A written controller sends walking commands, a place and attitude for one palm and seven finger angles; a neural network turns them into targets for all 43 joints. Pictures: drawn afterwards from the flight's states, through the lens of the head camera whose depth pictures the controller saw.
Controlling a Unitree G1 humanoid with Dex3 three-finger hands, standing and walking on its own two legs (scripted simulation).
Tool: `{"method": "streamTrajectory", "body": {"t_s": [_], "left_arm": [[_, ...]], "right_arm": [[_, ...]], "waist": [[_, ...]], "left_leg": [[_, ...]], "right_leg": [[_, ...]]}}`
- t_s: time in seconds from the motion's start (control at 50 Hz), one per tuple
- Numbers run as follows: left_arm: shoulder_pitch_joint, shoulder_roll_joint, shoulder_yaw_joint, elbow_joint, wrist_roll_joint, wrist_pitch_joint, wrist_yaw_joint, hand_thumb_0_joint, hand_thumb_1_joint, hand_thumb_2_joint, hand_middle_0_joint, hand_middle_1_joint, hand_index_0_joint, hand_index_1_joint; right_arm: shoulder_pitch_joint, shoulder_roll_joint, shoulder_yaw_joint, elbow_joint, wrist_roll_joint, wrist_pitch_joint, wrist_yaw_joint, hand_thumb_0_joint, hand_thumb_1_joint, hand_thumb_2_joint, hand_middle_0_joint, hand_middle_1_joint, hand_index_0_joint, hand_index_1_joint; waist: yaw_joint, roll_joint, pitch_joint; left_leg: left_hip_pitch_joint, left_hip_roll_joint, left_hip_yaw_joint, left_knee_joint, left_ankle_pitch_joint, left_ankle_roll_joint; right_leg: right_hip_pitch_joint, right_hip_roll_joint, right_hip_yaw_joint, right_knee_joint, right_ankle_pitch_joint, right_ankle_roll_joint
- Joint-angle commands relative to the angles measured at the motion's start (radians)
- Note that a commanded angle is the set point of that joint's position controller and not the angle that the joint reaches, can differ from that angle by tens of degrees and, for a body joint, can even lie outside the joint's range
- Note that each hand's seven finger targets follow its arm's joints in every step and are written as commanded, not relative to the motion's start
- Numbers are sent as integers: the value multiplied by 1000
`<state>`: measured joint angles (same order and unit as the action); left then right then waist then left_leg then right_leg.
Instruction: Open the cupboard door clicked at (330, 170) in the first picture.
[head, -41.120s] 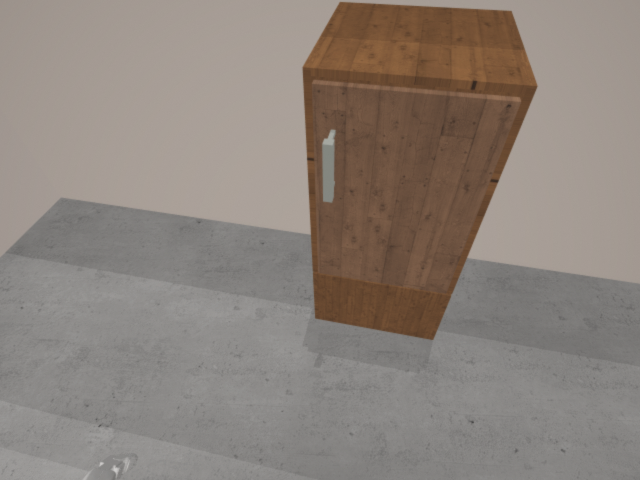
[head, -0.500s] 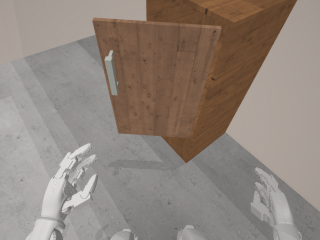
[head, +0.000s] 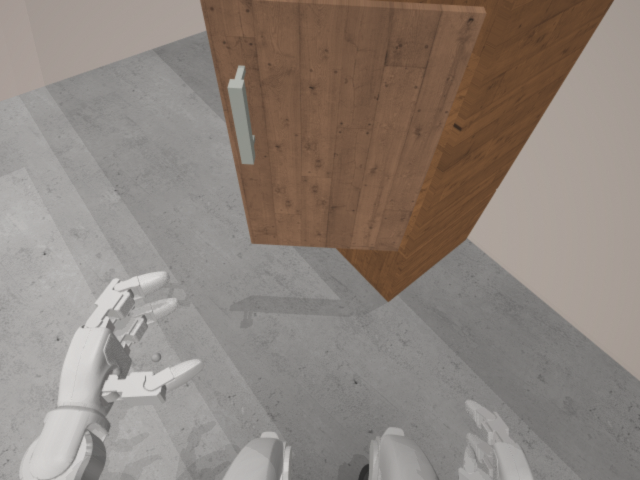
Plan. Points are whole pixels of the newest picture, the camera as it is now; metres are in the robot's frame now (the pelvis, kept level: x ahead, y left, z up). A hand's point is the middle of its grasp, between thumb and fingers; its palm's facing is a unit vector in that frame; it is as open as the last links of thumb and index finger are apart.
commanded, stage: raise the hand with hooked fingers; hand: left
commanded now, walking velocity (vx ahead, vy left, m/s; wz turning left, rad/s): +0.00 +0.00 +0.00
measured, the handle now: (244, 117) +0.64 +0.16 +0.05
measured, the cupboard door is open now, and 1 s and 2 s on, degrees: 48 48 48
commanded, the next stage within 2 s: move the hooked fingers beside the handle in 1.22 s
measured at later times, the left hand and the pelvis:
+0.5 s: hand (126, 311) +0.29 +0.24 +0.05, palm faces +0.05 -0.99 -0.09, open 13.8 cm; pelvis +0.03 -0.02 +0.00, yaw +1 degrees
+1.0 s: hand (128, 288) +0.31 +0.24 +0.06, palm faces +0.03 -1.00 -0.06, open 14.0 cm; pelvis +0.03 -0.03 +0.01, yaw +0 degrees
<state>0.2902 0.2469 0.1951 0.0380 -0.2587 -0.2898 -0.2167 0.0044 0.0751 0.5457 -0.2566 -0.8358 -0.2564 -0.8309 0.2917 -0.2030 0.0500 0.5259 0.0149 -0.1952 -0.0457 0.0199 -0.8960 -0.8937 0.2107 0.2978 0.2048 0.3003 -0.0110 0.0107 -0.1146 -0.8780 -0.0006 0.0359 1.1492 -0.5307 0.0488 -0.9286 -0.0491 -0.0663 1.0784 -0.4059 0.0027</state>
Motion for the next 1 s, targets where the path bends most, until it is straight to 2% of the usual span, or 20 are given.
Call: {"method": "streamTrajectory", "body": {"t_s": [0.0, 0.04, 0.06, 0.08, 0.12, 0.18, 0.26, 0.34, 0.42, 0.5, 0.56, 0.62, 0.66, 0.72, 0.76, 0.78, 0.82, 0.86, 0.92, 0.98], "left_arm": [[-111, 129, 75, -195, 4, -198, 20, 0, -150, 450, -275, -975, -275, -975], [-128, 124, 50, -152, 8, -217, -20, 0, -197, 430, -278, -1005, -278, -1005], [-137, 133, 45, -120, 3, -207, -52, 0, -220, 420, -280, -1020, -280, -1020], [-151, 144, 53, -120, -5, -198, -82, 0, -243, 410, -282, -1035, -282, -1035], [-136, 183, 94, -108, -28, -165, -128, 0, -290, 390, -285, -1065, -285, -1065], [-138, 256, 190, -147, -69, -130, -156, 0, -360, 360, -290, -1110, -290, -1110], [-159, 282, 260, -157, -101, -139, -129, 0, -453, 320, -297, -1170, -297, -1170], [-185, 226, 215, -49, -86, -145, -136, 0, -500, 300, -300, -1200, -300, -1200], [-265, 272, 217, 47, -80, -109, -209, 0, -500, 300, -300, -1200, -300, -1200], [-345, 358, 296, 50, -116, -98, -265, 0, -500, 300, -300, -1200, -300, -1200], [-381, 408, 355, 47, -139, -125, -267, 0, -500, 300, -300, -1200, -300, -1200], [-389, 395, 357, 92, -139, -144, -261, 0, -500, 300, -300, -1200, -300, -1200], [-396, 394, 351, 167, -139, -128, -273, 0, -500, 300, -300, -1200, -300, -1200], [-400, 385, 331, 239, -128, -89, -305, 0, -500, 300, -300, -1200, -300, -1200], [-383, 369, 313, 231, -139, -77, -326, 0, -500, 300, -300, -1200, -300, -1200], [-383, 380, 322, 204, -137, -80, -330, 0, -500, 300, -300, -1200, -300, -1200], [-387, 411, 346, 148, -139, -100, -317, 0, -500, 300, -300, -1200, -300, -1200], [-398, 432, 366, 133, -140, -126, -297, 0, -500, 300, -300, -1200, -300, -1200], [-398, 404, 371, 180, -142, -159, -267, 0, -500, 300, -300, -1200, -300, -1200], [-436, 409, 363, 194, -132, -167, -271, 0, -500, 300, -300, -1200, -300, -1200]], "right_arm": [[-81, -176, -81, -135, -8, -77, -10, 0, -900, -900, 200, 300, 200, 300], [-71, -193, -86, -123, -5, -82, -9, 0, -900, -900, 200, 300, 200, 300], [-67, -204, -88, -126, 0, -79, -13, 0, -900, -900, 200, 300, 200, 300], [-66, -211, -91, -126, 6, -80, -17, 0, -900, -900, 200, 300, 200, 300], [-56, -218, -98, -131, 17, -83, -26, 0, -900, -900, 200, 300, 200, 300], [-47, -216, -100, -136, 20, -80, -32, 0, -900, -900, 200, 300, 200, 300], [-46, -196, -97, -124, 10, -74, -28, 0, -900, -900, 200, 300, 200, 300], [-43, -198, -96, -108, 12, -68, -17, 0, -900, -900, 200, 300, 200, 300], [-36, -223, -94, -115, 19, -60, -23, 0, -900, -900, 200, 300, 200, 300], [-35, -224, -88, -120, 20, -60, -34, 0, -900, -900, 200, 300, 200, 300], [-35, -219, -84, -110, 12, -64, -36, 0, -900, -900, 200, 300, 200, 300], [-33, -210, -81, -97, 14, -64, -30, 0, -900, -900, 200, 300, 200, 300], [-29, -219, -80, -95, 16, -59, -29, 0, -900, -900, 200, 300, 200, 300], [-21, -228, -81, -99, 24, -49, -28, 0, -900, -900, 200, 300, 200, 300], [-17, -232, -84, -113, 26, -51, -27, 0, -900, -900, 200, 300, 200, 300], [-9, -232, -87, -113, 26, -51, -26, 0, -900, -900, 200, 300, 200, 300], [-6, -229, -90, -117, 21, -54, -23, 0, -900, -900, 200, 300, 200, 300], [-4, -229, -89, -113, 14, -57, -19, 0, -900, -900, 200, 300, 200, 300], [-9, -220, -88, -101, 16, -54, -16, 0, -900, -900, 200, 300, 200, 300], [-10, -225, -87, -98, 18, -51, -18, 0, -900, -900, 200, 300, 200, 300]], "waist": [[4, 34, -208], [-14, 65, -195], [-23, 50, -184], [-21, 66, -209], [-12, 55, -250], [20, 83, -322], [34, 105, -316], [-2, 94, -246], [-21, 37, -249], [-4, 35, -326], [12, 63, -349], [12, 83, -332], [2, 42, -290], [-2, 55, -270], [1, 33, -287], [2, 39, -326], [11, 63, -352], [8, 52, -328], [0, 30, -271], [0, 70, -278]], "left_leg": [[82, 7, -115, -211, 186, -63], [71, 3, -111, -202, 141, -59], [63, 4, -113, -198, 137, -55], [74, 2, -109, -200, 140, -54], [91, -3, -98, -204, 174, -48], [144, -6, -92, -210, 309, -54], [160, -5, -87, -194, 426, -63], [137, 0, -76, -182, 392, -58], [100, -2, -70, -186, 313, -41], [118, -4, -66, -184, 351, -34], [122, -3, -65, -168, 398, -35], [121, -1, -61, -180, 388, -37], [85, 0, -60, -180, 350, -33], [76, -4, -50, -201, 319, -31], [88, -5, -52, -204, 331, -27], [108, -4, -48, -205, 353, -25], [123, -5, -49, -209, 374, -26], [115, -1, -54, -204, 370, -28], [81, -2, -50, -207, 306, -30], [87, -3, -48, -210, 297, -29]], "right_leg": [[128, 52, -27, -76, -15, -38], [104, 48, -20, -82, -39, -37], [103, 52, -19, -83, -36, -38], [118, 50, -14, -93, -32, -37], [173, 49, -6, -118, -3, -34], [256, 54, -7, -116, 106, -37], [287, 61, -10, -102, 208, -39], [236, 57, -9, -111, 203, -30], [253, 55, 7, -136, 165, -25], [338, 55, 29, -144, 217, -25], [363, 58, 39, -131, 266, -32], [354, 54, 39, -138, 248, -28], [344, 57, 45, -149, 210, -29], [346, 48, 53, -174, 183, -24], [368, 48, 57, -182, 194, -26], [381, 48, 57, -180, 222, -22], [398, 47, 59, -178, 240, -22], [377, 55, 52, -170, 228, -27], [346, 51, 60, -182, 153, -21], [344, 50, 64, -178, 145, -26]]}}
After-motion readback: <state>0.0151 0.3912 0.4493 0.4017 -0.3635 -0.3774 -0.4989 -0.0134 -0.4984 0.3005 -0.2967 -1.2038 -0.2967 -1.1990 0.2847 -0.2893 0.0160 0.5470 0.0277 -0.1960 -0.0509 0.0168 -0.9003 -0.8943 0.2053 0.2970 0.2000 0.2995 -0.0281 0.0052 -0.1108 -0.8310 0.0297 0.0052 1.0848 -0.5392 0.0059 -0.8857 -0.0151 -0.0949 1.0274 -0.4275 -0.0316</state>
